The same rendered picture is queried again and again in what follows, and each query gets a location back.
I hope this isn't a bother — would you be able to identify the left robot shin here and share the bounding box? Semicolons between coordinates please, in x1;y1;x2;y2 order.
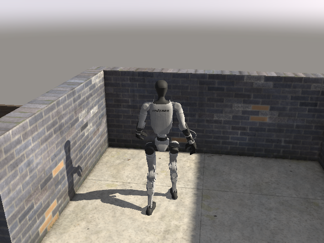
146;172;155;208

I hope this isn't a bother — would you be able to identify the robot right forearm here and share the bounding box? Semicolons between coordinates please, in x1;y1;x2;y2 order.
182;122;194;144

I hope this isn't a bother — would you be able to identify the robot left forearm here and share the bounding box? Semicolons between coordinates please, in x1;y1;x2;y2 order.
136;121;143;135

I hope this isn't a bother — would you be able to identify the right robot hand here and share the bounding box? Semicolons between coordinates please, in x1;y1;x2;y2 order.
185;142;196;155

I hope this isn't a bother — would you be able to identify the humanoid robot torso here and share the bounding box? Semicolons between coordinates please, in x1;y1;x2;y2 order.
150;100;173;152

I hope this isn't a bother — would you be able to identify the left robot hand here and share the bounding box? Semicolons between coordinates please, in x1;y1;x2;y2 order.
136;131;147;140

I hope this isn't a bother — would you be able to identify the right robot upper arm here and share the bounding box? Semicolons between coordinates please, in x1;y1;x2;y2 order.
172;102;187;131

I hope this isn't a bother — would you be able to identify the left robot upper arm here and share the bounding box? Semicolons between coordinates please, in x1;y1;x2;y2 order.
137;102;151;129

